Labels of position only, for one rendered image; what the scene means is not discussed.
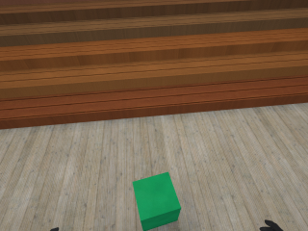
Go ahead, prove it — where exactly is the carton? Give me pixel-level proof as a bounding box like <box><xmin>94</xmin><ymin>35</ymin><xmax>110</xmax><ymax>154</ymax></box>
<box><xmin>132</xmin><ymin>172</ymin><xmax>181</xmax><ymax>231</ymax></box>

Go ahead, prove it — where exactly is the right robot hand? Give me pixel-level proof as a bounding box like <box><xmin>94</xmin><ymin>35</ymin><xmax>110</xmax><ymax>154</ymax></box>
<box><xmin>259</xmin><ymin>219</ymin><xmax>283</xmax><ymax>231</ymax></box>

